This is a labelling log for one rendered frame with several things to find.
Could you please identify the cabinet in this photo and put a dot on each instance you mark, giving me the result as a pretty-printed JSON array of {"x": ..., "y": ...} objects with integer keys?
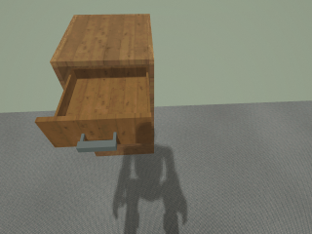
[{"x": 111, "y": 40}]

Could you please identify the drawer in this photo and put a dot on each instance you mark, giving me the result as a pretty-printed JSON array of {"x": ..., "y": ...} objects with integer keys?
[{"x": 101, "y": 101}]

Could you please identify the handle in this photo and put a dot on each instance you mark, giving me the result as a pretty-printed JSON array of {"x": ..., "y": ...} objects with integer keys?
[{"x": 97, "y": 145}]

